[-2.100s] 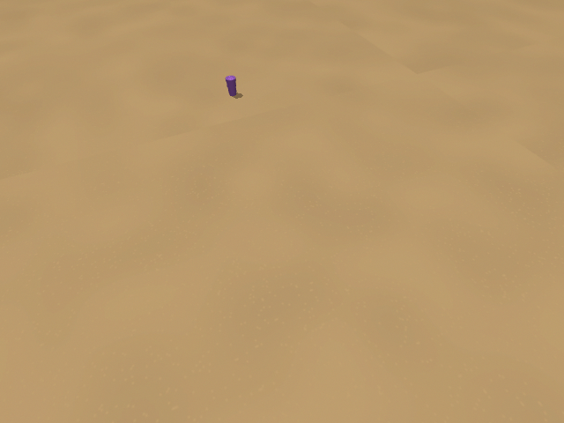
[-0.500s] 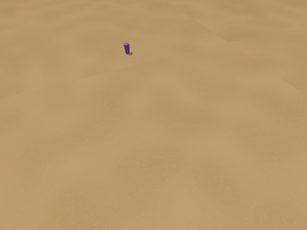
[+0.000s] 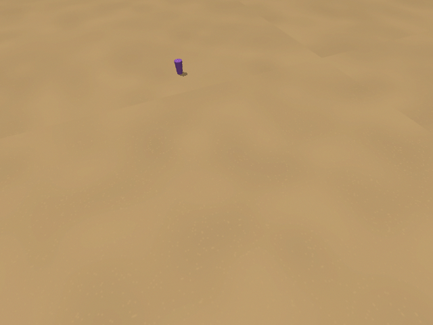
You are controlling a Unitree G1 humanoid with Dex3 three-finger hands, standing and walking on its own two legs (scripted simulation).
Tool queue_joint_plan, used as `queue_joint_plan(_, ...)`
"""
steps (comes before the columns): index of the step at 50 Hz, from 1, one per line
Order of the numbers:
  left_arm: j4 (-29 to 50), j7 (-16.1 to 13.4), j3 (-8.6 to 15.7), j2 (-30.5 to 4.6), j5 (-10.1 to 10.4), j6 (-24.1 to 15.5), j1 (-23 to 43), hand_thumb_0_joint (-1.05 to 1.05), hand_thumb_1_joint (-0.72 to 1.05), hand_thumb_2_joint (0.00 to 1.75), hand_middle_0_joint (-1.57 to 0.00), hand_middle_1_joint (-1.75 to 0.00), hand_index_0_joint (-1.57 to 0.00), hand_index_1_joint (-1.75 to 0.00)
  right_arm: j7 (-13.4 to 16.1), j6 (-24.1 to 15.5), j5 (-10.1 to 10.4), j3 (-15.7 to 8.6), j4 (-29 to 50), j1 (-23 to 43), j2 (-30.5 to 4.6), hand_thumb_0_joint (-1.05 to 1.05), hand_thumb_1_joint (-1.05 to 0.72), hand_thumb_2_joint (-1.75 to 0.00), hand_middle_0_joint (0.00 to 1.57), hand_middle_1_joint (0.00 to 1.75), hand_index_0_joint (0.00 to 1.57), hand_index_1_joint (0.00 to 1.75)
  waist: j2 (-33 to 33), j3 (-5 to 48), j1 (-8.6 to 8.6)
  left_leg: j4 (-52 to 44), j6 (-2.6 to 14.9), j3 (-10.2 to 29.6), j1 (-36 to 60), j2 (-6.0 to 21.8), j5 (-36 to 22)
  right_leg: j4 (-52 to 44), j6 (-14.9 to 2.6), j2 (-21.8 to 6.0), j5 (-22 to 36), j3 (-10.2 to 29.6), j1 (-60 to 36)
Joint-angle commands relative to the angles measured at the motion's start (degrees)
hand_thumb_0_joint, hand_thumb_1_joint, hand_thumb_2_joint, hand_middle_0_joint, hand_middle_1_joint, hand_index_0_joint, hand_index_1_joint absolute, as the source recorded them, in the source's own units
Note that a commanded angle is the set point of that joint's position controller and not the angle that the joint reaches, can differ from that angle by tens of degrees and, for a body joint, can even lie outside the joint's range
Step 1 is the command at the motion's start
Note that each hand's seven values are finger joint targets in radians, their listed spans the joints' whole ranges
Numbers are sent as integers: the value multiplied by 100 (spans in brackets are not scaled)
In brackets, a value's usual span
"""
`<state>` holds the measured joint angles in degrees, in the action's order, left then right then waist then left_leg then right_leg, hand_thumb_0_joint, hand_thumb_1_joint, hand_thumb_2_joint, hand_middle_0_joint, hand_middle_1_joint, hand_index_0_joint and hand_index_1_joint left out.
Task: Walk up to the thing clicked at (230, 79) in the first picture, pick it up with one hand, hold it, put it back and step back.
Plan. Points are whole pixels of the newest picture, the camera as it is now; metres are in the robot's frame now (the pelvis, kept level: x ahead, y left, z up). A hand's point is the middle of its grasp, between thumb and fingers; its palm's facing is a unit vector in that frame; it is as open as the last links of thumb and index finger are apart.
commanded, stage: stand
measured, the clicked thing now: (179, 67) +2.32 +0.39 -0.72
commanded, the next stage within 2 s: walk up in 0.32 s
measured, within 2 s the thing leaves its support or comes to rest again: neither
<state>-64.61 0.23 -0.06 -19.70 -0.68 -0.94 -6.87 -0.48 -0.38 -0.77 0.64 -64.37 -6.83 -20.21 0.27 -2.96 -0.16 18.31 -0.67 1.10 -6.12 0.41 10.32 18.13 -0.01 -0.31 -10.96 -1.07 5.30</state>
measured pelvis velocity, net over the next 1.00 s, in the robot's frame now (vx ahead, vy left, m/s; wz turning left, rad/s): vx -0.03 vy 0.02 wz -0.33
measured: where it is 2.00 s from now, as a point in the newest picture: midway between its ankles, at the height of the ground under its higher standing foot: outside the picture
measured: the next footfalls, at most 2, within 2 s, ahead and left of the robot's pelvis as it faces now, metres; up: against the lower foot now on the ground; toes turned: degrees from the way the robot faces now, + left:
right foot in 0.86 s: -0.03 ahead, -0.11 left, +0.00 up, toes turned -23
left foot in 1.12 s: +0.07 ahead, +0.13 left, +0.00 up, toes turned -25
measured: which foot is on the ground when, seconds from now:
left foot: down 0.00-0.86, up 0.88-1.00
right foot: down 0.00-0.54, up 0.56-0.84, down 0.86-1.00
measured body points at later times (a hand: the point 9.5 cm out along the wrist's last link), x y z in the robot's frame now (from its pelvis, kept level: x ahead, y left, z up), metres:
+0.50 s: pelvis -0.01 +0.02 -0.01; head +0.02 +0.02 +0.43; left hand +0.09 +0.32 -0.14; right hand +0.08 -0.31 -0.13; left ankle +0.00 +0.13 -0.75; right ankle -0.01 -0.12 -0.75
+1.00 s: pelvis -0.03 +0.02 -0.02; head +0.00 +0.00 +0.42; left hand +0.14 +0.29 -0.13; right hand -0.06 -0.31 -0.15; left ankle +0.00 +0.15 -0.71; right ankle -0.05 -0.10 -0.75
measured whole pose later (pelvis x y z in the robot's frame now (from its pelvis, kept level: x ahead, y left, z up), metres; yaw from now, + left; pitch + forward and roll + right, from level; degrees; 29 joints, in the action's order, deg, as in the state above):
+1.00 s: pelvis -0.03 +0.02 -0.02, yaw -19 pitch -3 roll +0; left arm -49.4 0.0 2.2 -20.9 -1.7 -1.2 -14.8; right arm -1.1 3.0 -0.9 -3.5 -50.0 -12.0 -23.2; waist 2.3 -7.8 0.5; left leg 54.5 -0.1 -0.8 -20.6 2.8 30.3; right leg 35.5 -1.2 1.8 -18.0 2.2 14.5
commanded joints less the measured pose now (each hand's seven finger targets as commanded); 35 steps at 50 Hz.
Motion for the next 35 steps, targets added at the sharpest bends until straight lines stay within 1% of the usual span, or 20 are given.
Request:
queue_joint_plan(1,340,-95,210,-1261,11,-116,178,0,90,90,-20,-30,-20,-30,106,-136,31,-236,329,170,-1186,0,-90,-90,20,30,20,30,-30,447,17,-195,199,522,61,670,-958,-295,-124,-758,1006,584,-79)
queue_joint_plan(8,339,-85,218,-1253,5,-92,174,0,90,90,-20,-30,-20,-30,122,-150,29,-233,338,158,-1182,0,-90,-90,20,30,20,30,7,489,6,-195,200,496,68,691,-1102,-236,-139,-755,1089,571,-142)
queue_joint_plan(15,326,-92,217,-1261,9,-98,181,0,90,90,-20,-30,-20,-30,114,-139,38,-236,333,164,-1177,0,-90,-90,20,30,20,30,-51,440,15,-228,200,523,88,690,-921,-301,-132,-755,927,576,-117)
queue_joint_plan(16,584,-73,385,-1596,30,-49,87,0,90,90,-20,-30,-20,-30,99,-100,46,-582,602,456,-1671,0,-90,-90,20,30,20,30,-65,270,90,530,214,53,268,449,-511,54,-243,-748,1832,1066,577)
queue_joint_plan(17,650,-90,415,-1645,37,-51,46,0,90,90,-20,-30,-20,-30,100,-73,57,-582,665,378,-1553,0,-90,-90,20,30,20,30,-217,346,106,768,209,-41,214,392,-443,151,-343,-858,2077,1150,658)
queue_joint_plan(18,777,-101,470,-1704,25,-57,121,0,90,90,-20,-30,-20,-30,94,-50,98,-577,713,193,-1428,0,-90,-90,20,30,20,30,-461,459,145,922,203,-42,-24,357,-300,209,-488,-963,2094,1336,496)
queue_joint_plan(21,1064,-122,533,-1756,-17,-48,-93,0,90,90,-20,-30,-20,-30,56,15,77,-623,970,270,-1279,0,-90,-90,20,30,20,30,-857,499,33,1527,226,-19,-390,109,322,310,-912,-1279,2202,1996,643)
queue_joint_plan(22,1151,-128,540,-1740,-19,-32,-145,0,90,90,-20,-30,-20,-30,56,19,65,-632,1043,242,-1234,0,-90,-90,20,30,20,30,-870,484,24,1668,241,38,-429,60,537,432,-1003,-1314,2355,2097,766)
queue_joint_plan(23,1246,-128,555,-1737,-26,-10,-57,0,90,90,-20,-30,-20,-30,51,27,57,-654,1075,119,-1203,0,-90,-90,20,30,20,30,-974,495,102,1734,261,64,-452,42,759,509,-1052,-1323,2236,2122,889)
queue_joint_plan(24,1367,-122,542,-1684,-39,9,-23,0,90,90,-20,-30,-20,-30,47,21,37,-686,1094,-67,-1258,0,-90,-90,20,30,20,30,-894,580,195,1481,338,204,-271,142,613,711,-974,-1248,2038,2070,1063)
queue_joint_plan(25,1471,-115,501,-1547,-14,27,65,0,90,90,-20,-30,-20,-30,51,-2,5,-738,1107,-222,-1378,0,-90,-90,20,30,20,30,-494,627,293,975,461,542,11,468,160,1178,-711,-865,1739,1712,1366)
queue_joint_plan(26,1551,-116,435,-1287,21,45,134,0,90,90,-20,-30,-20,-30,44,-13,-12,-838,1142,-151,-1627,0,-90,-90,20,30,20,30,173,544,336,351,779,1035,292,1110,-92,1988,-344,-134,736,1002,1905)
queue_joint_plan(27,1562,-148,427,-1200,-12,87,-75,0,90,90,-20,-30,-20,-30,42,-14,-31,-921,1293,-79,-1822,0,-90,-90,20,30,20,30,1058,504,312,-82,1399,1804,272,2105,-757,3154,-140,430,-1543,330,2116)
queue_joint_plan(28,1583,-185,463,-1333,-84,116,-223,0,90,90,-20,-30,-20,-30,31,-43,-75,-986,1412,-123,-1848,0,-90,-90,20,30,20,30,915,478,283,-103,1759,2030,128,2581,-1393,3984,-79,175,-2240,463,2208)
queue_joint_plan(29,1561,-171,500,-1405,-64,144,-345,0,90,90,-20,-30,-20,-30,41,-55,-85,-965,1494,-115,-1742,0,-90,-90,20,30,20,30,588,310,182,-45,1755,1765,-112,2460,-1718,4340,-106,107,-2246,607,2155)
queue_joint_plan(30,1544,-124,518,-1384,-4,162,-482,0,90,90,-20,-30,-20,-30,54,-77,-110,-910,1580,-22,-1612,0,-90,-90,20,30,20,30,450,128,77,57,1557,1309,-181,2125,-1787,4417,-142,43,-2071,721,2120)
queue_joint_plan(31,1547,-71,504,-1338,30,163,-573,0,90,90,-20,-30,-20,-30,68,-104,-143,-891,1637,43,-1608,0,-90,-90,20,30,20,30,610,64,48,114,1339,966,-111,1850,-1639,4182,-156,-32,-1890,706,2154)
queue_joint_plan(32,1564,-15,509,-1297,41,164,-661,0,90,90,-20,-30,-20,-30,71,-113,-134,-879,1696,86,-1627,0,-90,-90,20,30,20,30,788,44,26,144,1212,660,-67,1642,-1364,3847,-148,-32,-1678,581,2121)
queue_joint_plan(34,1667,68,523,-1277,-18,143,-621,0,90,90,-20,-30,-20,-30,42,-108,-137,-901,1788,-61,-1700,0,-90,-90,20,30,20,30,1050,45,178,199,1192,523,176,1558,-1022,3076,-48,-38,-1566,286,2070)
queue_joint_plan(35,1752,89,536,-1298,-46,114,-504,0,90,90,-20,-30,-20,-30,29,-98,-147,-900,1827,-276,-1691,0,-90,-90,20,30,20,30,994,93,280,305,1175,465,240,1535,-1198,2807,-25,-24,-1565,169,1942)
